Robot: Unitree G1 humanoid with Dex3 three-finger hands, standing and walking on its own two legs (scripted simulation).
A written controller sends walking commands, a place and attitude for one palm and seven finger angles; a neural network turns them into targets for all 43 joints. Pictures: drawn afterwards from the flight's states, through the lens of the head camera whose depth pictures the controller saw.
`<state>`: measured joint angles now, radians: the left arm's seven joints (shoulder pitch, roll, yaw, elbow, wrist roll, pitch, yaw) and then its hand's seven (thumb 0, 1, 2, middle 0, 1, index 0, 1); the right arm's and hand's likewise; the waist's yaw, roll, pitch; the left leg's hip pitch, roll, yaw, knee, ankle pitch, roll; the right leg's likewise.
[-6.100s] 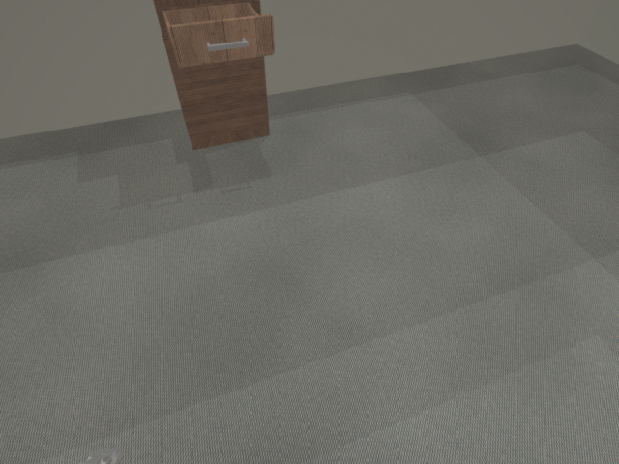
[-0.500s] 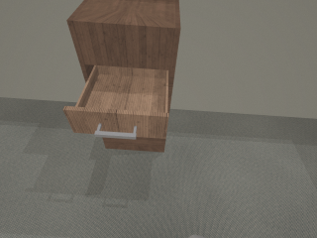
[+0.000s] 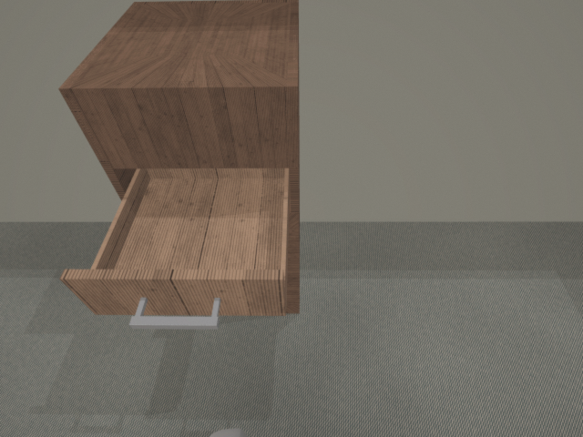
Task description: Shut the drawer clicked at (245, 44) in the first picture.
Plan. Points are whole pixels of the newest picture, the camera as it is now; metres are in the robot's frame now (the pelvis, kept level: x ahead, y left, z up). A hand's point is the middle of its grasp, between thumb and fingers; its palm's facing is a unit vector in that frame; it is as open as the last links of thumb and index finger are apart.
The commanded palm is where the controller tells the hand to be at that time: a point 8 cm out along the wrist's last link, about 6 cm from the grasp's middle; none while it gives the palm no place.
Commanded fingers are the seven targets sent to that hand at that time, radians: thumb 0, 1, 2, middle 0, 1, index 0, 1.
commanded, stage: come to a stop and stand still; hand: left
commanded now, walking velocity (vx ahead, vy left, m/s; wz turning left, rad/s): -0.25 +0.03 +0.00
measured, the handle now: (177, 313) +0.34 +0.23 -0.12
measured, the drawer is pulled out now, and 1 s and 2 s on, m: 0.28 0.28 0.28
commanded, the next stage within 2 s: look again from close up in 0.94 s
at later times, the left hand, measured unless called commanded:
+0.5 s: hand out of the picture +0.02 +0.18 -0.17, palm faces +0.02 -0.96 -0.28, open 7.3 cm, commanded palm none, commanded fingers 0.00 0.90 0.90 -0.20 -0.30 -0.20 -0.30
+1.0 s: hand out of the picture +0.00 +0.13 -0.17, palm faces +0.04 -0.98 -0.19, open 7.3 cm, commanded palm none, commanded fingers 0.00 0.90 0.90 -0.20 -0.30 -0.20 -0.30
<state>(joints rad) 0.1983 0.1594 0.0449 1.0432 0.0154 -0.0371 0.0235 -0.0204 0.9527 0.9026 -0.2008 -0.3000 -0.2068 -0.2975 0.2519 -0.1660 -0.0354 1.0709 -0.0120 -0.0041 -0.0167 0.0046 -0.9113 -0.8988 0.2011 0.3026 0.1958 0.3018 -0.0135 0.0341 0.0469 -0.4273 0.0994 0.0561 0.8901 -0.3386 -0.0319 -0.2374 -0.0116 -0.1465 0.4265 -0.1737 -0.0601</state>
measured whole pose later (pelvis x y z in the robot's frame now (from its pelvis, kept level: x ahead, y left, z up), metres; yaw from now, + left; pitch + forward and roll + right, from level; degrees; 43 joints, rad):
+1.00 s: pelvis -0.01 -0.04 +0.00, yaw -1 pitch -1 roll +0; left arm 0.26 0.14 0.02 1.14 0.00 0.01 0.02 0.00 0.92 0.90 -0.20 -0.30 -0.20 -0.30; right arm 0.31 -0.14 0.00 1.17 -0.01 0.02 -0.04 0.00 -0.91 -0.90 0.20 0.30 0.20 0.30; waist -0.01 0.02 0.05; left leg -0.15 0.08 0.00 0.38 -0.21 -0.07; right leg -0.13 0.05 -0.08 0.38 -0.23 -0.07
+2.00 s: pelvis +0.03 +0.00 -0.01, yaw -2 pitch +0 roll +1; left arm 0.36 0.11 -0.01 1.13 0.01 -0.03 0.04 0.00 0.91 0.90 -0.20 -0.30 -0.20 -0.30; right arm 0.34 -0.14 0.02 1.13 0.00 -0.02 -0.03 0.00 -0.91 -0.90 0.20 0.30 0.20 0.30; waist 0.00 0.01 0.01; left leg -0.15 -0.01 0.06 0.49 -0.34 0.01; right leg -0.17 -0.02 -0.03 0.53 -0.36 -0.01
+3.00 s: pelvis +0.03 +0.02 -0.01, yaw -1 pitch -1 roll +0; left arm 0.29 0.15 -0.01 1.07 0.00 -0.01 0.05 0.01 0.92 0.90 -0.20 -0.30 -0.20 -0.30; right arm 0.30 -0.14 0.03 1.12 -0.01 -0.02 -0.03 0.02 -0.92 -0.90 0.20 0.30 0.20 0.30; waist 0.00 0.01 0.03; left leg -0.15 -0.02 0.05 0.52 -0.35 0.04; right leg -0.14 -0.03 -0.04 0.51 -0.35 0.02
